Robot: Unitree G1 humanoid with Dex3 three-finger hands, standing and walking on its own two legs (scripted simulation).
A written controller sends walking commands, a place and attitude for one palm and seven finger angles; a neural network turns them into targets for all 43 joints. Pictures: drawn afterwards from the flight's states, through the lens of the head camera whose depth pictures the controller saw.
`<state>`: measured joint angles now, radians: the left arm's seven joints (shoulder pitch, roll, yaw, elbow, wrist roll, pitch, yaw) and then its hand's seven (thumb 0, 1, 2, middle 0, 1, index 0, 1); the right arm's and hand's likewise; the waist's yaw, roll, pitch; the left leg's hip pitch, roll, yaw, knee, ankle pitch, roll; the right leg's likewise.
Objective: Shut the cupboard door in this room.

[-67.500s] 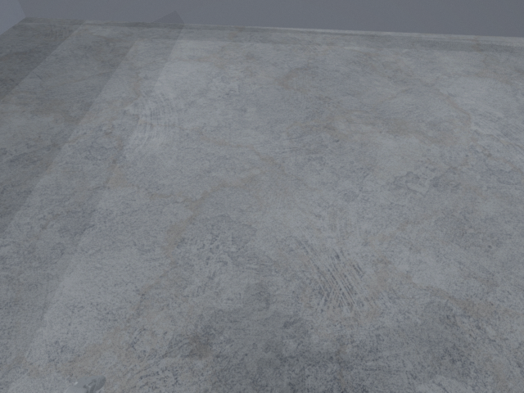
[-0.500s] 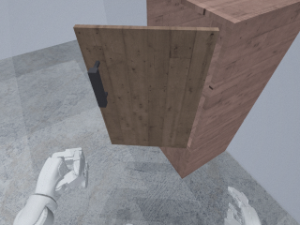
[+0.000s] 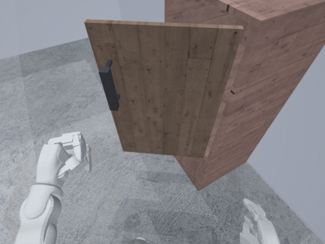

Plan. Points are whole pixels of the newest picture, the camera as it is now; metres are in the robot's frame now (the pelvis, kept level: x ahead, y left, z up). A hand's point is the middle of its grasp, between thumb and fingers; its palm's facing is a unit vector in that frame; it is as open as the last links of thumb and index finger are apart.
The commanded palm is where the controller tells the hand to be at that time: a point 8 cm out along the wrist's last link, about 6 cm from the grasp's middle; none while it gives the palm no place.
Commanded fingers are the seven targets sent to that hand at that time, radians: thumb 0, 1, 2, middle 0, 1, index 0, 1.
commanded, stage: bring the fist close to the handle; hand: left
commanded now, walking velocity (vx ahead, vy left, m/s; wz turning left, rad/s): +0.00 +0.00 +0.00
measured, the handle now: (112, 85) +0.52 +0.19 +0.10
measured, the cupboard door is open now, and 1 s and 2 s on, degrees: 55 55 45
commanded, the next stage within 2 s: push the door shut along its arc in 1.16 s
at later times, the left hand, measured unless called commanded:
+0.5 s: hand (106, 132) +0.36 +0.17 +0.08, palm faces -0.01 -1.00 -0.01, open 3.1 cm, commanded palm +0.34 +0.22 +0.09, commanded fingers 0.00 0.90 0.90 -1.30 -1.50 -1.30 -1.50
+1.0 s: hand (117, 110) +0.42 +0.16 +0.10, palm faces -0.03 -1.00 -0.01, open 3.1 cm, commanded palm +0.39 +0.21 +0.09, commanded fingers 0.00 0.90 0.90 -1.30 -1.50 -1.30 -1.50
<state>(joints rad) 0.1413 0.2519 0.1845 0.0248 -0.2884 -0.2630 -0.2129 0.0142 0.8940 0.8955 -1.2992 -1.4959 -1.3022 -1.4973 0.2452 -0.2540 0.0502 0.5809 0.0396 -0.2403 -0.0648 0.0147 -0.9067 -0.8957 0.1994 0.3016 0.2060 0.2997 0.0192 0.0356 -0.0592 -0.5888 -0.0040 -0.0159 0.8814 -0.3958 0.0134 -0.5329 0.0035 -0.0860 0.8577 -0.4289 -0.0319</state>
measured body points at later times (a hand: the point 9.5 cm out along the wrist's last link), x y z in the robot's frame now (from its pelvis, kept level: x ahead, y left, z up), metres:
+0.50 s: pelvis +0.01 +0.01 +0.01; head +0.05 +0.00 +0.46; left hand +0.35 +0.23 +0.08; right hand +0.15 -0.24 -0.09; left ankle +0.03 +0.11 -0.70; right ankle +0.01 -0.10 -0.70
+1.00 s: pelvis +0.01 +0.01 +0.01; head +0.05 +0.00 +0.45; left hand +0.41 +0.21 +0.10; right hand +0.08 -0.25 -0.11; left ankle +0.03 +0.11 -0.70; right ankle +0.01 -0.10 -0.70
